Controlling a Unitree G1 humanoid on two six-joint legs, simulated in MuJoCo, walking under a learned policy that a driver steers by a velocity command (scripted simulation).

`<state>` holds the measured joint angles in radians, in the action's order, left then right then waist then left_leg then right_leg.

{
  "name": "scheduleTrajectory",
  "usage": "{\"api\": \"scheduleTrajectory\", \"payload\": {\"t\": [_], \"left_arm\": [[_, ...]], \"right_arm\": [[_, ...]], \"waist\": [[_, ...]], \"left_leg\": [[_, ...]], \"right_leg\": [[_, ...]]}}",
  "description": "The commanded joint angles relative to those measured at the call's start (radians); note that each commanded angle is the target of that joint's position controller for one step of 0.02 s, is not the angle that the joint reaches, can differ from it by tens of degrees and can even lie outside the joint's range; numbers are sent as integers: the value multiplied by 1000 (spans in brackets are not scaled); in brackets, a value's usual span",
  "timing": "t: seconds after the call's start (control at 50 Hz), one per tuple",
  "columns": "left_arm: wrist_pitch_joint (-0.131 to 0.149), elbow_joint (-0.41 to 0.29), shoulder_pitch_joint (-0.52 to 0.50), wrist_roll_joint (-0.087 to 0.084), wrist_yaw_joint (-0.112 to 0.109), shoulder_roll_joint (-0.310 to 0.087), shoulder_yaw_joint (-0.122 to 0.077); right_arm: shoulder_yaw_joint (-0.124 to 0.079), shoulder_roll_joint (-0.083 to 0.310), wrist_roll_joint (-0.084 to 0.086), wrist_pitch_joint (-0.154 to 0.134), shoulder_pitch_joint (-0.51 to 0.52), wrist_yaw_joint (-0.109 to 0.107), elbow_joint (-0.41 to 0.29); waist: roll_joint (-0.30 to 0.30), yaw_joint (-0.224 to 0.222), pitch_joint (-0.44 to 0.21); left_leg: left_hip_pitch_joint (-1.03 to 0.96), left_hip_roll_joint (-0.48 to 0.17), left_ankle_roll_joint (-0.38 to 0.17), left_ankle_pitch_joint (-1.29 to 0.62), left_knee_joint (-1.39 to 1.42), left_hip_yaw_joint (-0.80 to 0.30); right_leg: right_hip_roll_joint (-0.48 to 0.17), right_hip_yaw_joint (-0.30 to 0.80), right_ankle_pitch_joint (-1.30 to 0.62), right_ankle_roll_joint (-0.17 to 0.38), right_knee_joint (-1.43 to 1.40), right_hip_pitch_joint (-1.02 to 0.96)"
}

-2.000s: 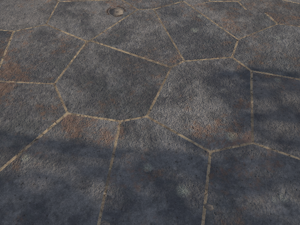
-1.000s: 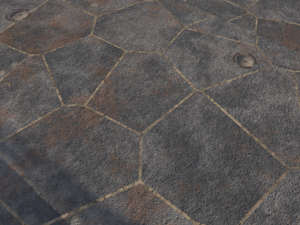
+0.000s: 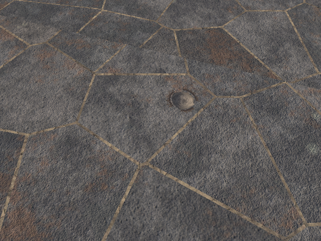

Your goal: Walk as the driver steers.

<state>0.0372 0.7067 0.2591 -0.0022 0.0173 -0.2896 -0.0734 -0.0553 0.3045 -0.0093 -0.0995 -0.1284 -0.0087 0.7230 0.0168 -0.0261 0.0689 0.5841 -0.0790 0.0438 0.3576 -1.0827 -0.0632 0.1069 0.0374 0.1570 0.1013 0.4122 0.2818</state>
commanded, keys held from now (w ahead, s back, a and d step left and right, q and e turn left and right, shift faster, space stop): e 0.48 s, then w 0.52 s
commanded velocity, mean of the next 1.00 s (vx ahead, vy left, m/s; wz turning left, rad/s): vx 0.22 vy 0.00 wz -0.41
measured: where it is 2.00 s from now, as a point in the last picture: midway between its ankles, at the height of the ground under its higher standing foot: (225, 154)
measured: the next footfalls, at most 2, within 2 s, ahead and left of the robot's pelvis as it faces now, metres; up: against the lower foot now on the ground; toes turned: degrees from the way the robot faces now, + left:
left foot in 0.22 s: +0.28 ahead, +0.12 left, +0.00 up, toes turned -13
right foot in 0.64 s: +0.13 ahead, -0.09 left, +0.00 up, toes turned -23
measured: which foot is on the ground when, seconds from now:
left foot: up 0.00-0.20, down 0.22-0.64, up 0.66-1.00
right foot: down 0.00-0.24, up 0.26-0.62, down 0.64-1.00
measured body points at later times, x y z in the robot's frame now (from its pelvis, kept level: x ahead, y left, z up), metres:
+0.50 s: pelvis +0.14 +0.04 +0.00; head +0.19 +0.04 +0.44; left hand +0.37 +0.27 -0.11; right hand +0.21 -0.26 -0.10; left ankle +0.24 +0.13 -0.74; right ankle +0.10 -0.09 -0.68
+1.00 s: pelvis +0.26 -0.03 +0.00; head +0.27 -0.06 +0.45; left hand +0.36 +0.23 -0.11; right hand +0.34 -0.34 -0.10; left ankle +0.48 +0.05 -0.69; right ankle +0.10 -0.08 -0.74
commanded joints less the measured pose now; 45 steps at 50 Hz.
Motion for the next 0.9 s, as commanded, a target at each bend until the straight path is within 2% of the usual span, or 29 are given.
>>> {"api": "scheduleTrajectory", "payload": {"t": [0.02,0.06,0.12,0.16,0.2,0.22,0.24,0.26,0.28,0.3,0.32,0.34,0.36,0.4,0.48,0.54,0.58,0.6,0.62,0.64,0.66,0.68,0.7,0.72,0.74,0.76,0.78,0.84,0.9], "left_arm": [[6,-82,-60,-5,-25,-178,-49],[-16,-75,-45,-17,-40,-177,-51],[-41,-65,-11,-21,-50,-170,-49],[-49,-68,-14,-18,-53,-160,-47],[-49,-86,-59,-17,-56,-145,-42],[-46,-97,-63,-14,-55,-116,-33],[-40,-117,-38,6,-54,-59,-14],[-40,-118,139,-9,-49,-48,-8],[-47,-81,174,-12,-46,-153,-30],[-64,-77,82,-21,-49,-204,-49],[-83,-78,41,-22,-57,-197,-52],[-97,-91,16,-18,-61,-190,-53],[-105,-98,13,-20,-58,-160,-47],[-105,-108,14,-21,-56,-112,-35],[-96,-139,-43,-12,-45,-90,-21],[-90,-134,-29,-9,-26,-92,-18],[-84,-109,14,-7,-14,-99,-21],[-79,-79,62,-5,-9,-92,-21],[-74,-46,108,-2,-8,-84,-20],[-69,-19,173,-1,-11,-88,-21],[-62,-19,231,2,-25,-152,-27],[-43,-49,184,19,-20,-276,-55],[-17,-62,128,23,-22,-224,-43],[4,-56,84,15,-25,-181,-28],[15,-56,71,7,-26,-150,-18],[18,-49,67,1,-28,-140,-14],[24,-43,86,5,-31,-124,-8],[32,-20,133,4,-34,-117,-9],[31,4,166,2,-35,-130,-14]], "right_arm": [[-14,57,-10,16,-60,-10,-43],[-7,48,-7,19,-8,-5,-52],[-9,65,6,24,69,8,-73],[-21,94,5,23,73,12,-79],[-34,109,0,11,26,14,-73],[-40,129,-11,3,-8,8,-70],[-50,187,-30,4,-58,-4,-78],[-53,206,-48,25,-75,-5,-65],[-46,150,-15,38,-47,-5,-81],[-30,92,-10,47,-21,-9,-98],[-23,78,-14,60,11,-11,-102],[-21,79,-10,69,43,-14,-105],[-24,94,-16,76,60,-19,-102],[-28,96,-21,82,57,-25,-94],[-42,122,-11,90,49,-30,-81],[-55,158,15,96,36,-14,-67],[-56,168,34,94,35,-2,-54],[-53,163,43,94,41,2,-46],[-45,135,44,92,34,6,-33],[-24,69,33,84,41,15,-30],[9,-35,-2,71,55,36,-52],[-25,64,25,53,118,31,-93],[-44,133,46,40,149,26,-92],[-49,138,46,35,109,27,-73],[-49,127,29,33,80,25,-41],[-50,122,17,30,68,25,-30],[-48,105,15,28,66,28,-20],[-36,64,20,26,78,36,-12],[-22,39,25,25,148,45,-30]], "waist": [[-56,54,-129],[-97,30,-164],[-120,-4,-180],[-131,3,-176],[-149,45,-164],[-126,60,-186],[25,57,-274],[285,-28,-372],[208,-19,-357],[125,18,-270],[74,16,-226],[80,14,-176],[103,4,-142],[135,9,-138],[132,37,-190],[150,38,-198],[144,13,-177],[128,-14,-167],[106,-32,-154],[26,-55,-142],[-229,-54,-148],[-259,-65,-36],[-185,-54,35],[-196,-18,56],[-180,-9,35],[-166,-2,29],[-147,-2,11],[-120,-12,-20],[-131,-39,6]], "left_leg": [[-59,37,38,-123,179,34],[-125,79,43,-277,322,40],[-155,113,41,-351,459,15],[-165,116,26,-311,526,-19],[-227,105,-8,-347,629,-23],[-329,47,-42,-487,689,-43],[-527,-155,-119,-814,663,-208],[-722,-381,-326,-935,673,-525],[-679,-385,-350,-701,697,-576],[-604,-307,-304,-567,698,-421],[-525,-248,-268,-446,720,-325],[-447,-219,-260,-365,748,-268],[-369,-181,-251,-335,780,-195],[-352,-149,-257,-351,805,-102],[-413,-202,-289,-412,800,-43],[-351,-200,-274,-95,853,-38],[-302,-204,-254,66,862,-41],[-256,-191,-230,143,845,-21],[-194,-159,-194,201,801,11],[-92,-102,-131,222,655,80],[105,5,-34,267,272,195],[309,64,-35,227,145,93],[325,13,-52,108,84,26],[345,0,-59,-8,89,13],[320,-16,-55,-76,100,12],[299,-18,-44,-145,122,16],[269,-13,-37,-208,123,28],[225,-3,-16,-336,213,46],[166,12,-5,-408,359,61]], "right_leg": [[-216,159,-689,167,-89,-2],[-175,135,-617,120,-59,13],[-184,207,-450,83,-12,-28],[-200,291,-359,69,43,-74],[-185,347,-273,40,120,-87],[-135,332,-191,4,209,-61],[-50,228,104,-49,443,51],[53,145,602,-102,654,265],[-35,144,545,-140,791,323],[-67,117,465,-161,852,348],[-87,93,401,-173,863,345],[-107,84,354,-181,858,340],[-113,55,315,-184,833,297],[-113,8,282,-186,743,259],[-158,-13,246,-176,557,200],[-141,-61,241,-134,402,79],[-120,-93,210,-92,264,-19],[-104,-118,153,-65,157,-106],[-85,-127,152,-40,87,-201],[-132,-33,223,-10,2,-311],[-386,331,312,65,-111,-412],[-510,620,548,215,-254,-271],[-477,570,583,202,-297,-234],[-438,481,497,162,-291,-245],[-399,397,394,125,-283,-262],[-371,331,298,103,-288,-268],[-350,279,197,91,-290,-270],[-317,163,16,79,-288,-294],[-304,102,-39,75,-294,-269]]}}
